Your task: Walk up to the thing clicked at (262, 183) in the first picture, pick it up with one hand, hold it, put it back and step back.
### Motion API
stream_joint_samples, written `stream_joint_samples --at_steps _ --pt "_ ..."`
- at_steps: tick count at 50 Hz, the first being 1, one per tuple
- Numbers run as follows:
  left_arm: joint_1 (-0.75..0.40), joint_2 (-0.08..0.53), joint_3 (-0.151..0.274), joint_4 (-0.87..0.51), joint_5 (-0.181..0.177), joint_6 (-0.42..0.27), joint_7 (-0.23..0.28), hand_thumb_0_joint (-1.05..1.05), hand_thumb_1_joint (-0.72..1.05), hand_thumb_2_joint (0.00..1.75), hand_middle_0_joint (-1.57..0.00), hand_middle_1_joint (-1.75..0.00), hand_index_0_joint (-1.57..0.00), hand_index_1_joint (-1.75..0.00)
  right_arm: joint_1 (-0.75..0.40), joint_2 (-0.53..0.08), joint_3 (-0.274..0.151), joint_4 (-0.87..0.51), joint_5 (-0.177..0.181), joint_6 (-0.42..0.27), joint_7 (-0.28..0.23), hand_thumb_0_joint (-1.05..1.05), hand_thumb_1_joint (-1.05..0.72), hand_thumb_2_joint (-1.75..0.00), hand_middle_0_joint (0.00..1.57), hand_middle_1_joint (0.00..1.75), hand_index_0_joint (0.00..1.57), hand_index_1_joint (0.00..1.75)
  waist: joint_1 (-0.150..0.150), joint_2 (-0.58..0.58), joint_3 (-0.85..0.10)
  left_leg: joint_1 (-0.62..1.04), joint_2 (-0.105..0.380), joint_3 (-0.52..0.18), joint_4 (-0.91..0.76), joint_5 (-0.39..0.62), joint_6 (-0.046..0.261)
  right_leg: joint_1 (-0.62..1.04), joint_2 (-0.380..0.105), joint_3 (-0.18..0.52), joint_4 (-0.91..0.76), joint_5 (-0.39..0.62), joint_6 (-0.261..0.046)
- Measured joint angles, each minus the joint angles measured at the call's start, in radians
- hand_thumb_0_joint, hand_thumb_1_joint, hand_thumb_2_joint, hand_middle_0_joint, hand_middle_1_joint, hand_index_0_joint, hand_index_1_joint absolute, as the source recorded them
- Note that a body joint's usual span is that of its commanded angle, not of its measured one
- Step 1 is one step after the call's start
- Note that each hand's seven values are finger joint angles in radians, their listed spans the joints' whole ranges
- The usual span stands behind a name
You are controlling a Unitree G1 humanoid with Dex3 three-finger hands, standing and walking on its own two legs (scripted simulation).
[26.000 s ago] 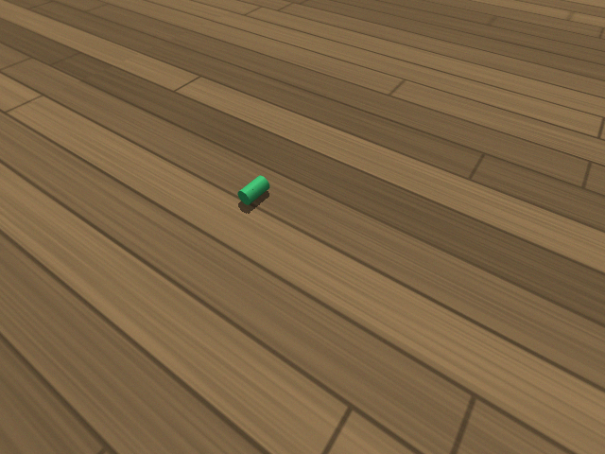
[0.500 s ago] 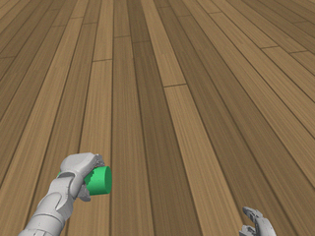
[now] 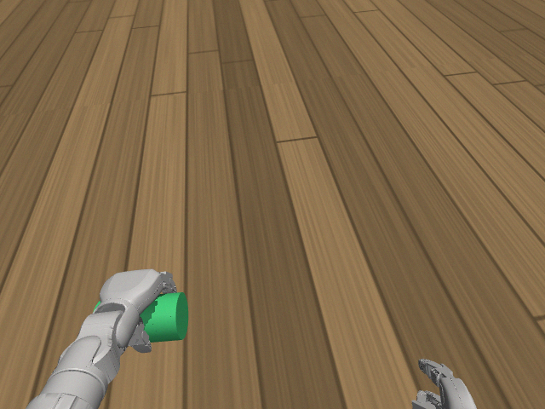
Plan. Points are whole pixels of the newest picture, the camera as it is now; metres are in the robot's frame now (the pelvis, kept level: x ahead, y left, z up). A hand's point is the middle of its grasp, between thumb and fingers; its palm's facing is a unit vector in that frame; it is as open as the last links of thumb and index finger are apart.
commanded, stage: crouch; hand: left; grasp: from above
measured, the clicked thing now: (142, 318) +0.30 +0.24 -0.09
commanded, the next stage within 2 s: lower in 1.80 s
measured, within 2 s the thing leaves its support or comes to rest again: neither
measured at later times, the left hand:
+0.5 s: hand (169, 321) +0.36 +0.25 -0.27, palm faces -0.42 +0.01 -0.91, open 10.4 cm
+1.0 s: hand (183, 333) +0.41 +0.28 -0.48, palm faces -0.45 -0.03 -0.89, open 10.2 cm
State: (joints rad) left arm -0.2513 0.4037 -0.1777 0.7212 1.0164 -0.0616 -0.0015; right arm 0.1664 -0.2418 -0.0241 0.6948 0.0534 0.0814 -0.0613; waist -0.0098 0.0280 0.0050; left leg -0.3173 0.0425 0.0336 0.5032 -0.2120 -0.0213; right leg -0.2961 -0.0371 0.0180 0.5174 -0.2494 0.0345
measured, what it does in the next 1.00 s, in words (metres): lowers itself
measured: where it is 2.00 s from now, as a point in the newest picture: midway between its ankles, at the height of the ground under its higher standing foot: outside the picture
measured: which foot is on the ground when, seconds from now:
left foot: down 0.00-1.00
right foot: down 0.00-1.00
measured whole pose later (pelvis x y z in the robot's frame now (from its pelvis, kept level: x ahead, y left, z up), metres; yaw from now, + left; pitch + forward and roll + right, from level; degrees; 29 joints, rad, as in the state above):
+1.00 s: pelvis -0.06 +0.02 -0.32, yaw -4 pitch +38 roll -7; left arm -0.87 0.65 0.09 1.27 1.24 -0.17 0.31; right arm 0.17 -0.24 -0.01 0.73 -0.10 -0.04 0.07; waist -0.19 0.02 -0.14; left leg -2.05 0.04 -0.11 2.03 -0.65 -0.01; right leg -1.94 -0.01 -0.02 1.97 -0.70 0.07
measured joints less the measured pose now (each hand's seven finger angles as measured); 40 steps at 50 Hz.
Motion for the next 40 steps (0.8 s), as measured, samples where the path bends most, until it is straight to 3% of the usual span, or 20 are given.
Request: stream_joint_samples --at_steps 5,12,18,30,40 --pt "-0.050 -0.003 0.009 0.120 0.056 -0.048 0.104 0.01 0.00 0.39 -0.68 -0.48 -0.71 -0.45 0.002 -0.004 -0.009 0.009 -0.019 -0.001 0.015 0.01 -0.89 -0.89 0.20 0.30 0.21 0.30 -0.014 -0.021 -0.013 -0.130 0.002 -0.011 0.108 -0.037 -0.001 -0.123 0.001 -0.005 0.100 -0.036 -0.001" --pt "-0.187 -0.001 0.040 0.323 0.144 -0.048 0.272 0.01 -0.01 0.40 -0.68 -0.49 -0.71 -0.47 0.036 -0.024 -0.038 0.030 -0.052 -0.019 0.044 0.01 -0.89 -0.89 0.20 0.30 0.21 0.30 -0.044 -0.029 -0.078 -0.459 0.014 -0.034 0.406 -0.147 -0.002 -0.434 0.011 -0.013 0.375 -0.137 0.005" --pt "-0.317 0.032 0.082 0.452 0.153 -0.033 0.343 0.01 0.00 0.40 -0.67 -0.50 -0.70 -0.47 0.076 -0.034 -0.052 0.037 -0.072 -0.047 0.046 0.01 -0.89 -0.89 0.20 0.29 0.21 0.29 -0.088 -0.019 -0.125 -0.763 0.018 -0.052 0.670 -0.234 0.003 -0.729 0.017 -0.014 0.628 -0.222 0.009" --pt "-0.452 0.102 0.179 0.515 0.165 -0.028 0.351 0.01 0.01 0.40 -0.67 -0.48 -0.69 -0.46 0.098 0.001 -0.036 0.064 -0.102 -0.077 0.045 0.01 -0.89 -0.89 0.20 0.29 0.21 0.29 -0.150 0.015 -0.191 -1.261 0.019 -0.074 1.099 -0.358 0.020 -1.213 0.026 -0.005 1.044 -0.347 0.021" --pt "-0.551 0.189 0.242 0.546 0.196 -0.078 0.323 0.01 0.04 0.34 -0.70 -0.43 -0.72 -0.40 0.049 0.020 0.001 0.049 -0.126 -0.115 0.086 0.01 -0.89 -0.89 0.20 0.29 0.21 0.29 -0.169 0.017 -0.183 -1.563 0.006 -0.106 1.349 -0.405 0.023 -1.494 0.025 -0.015 1.287 -0.407 0.030"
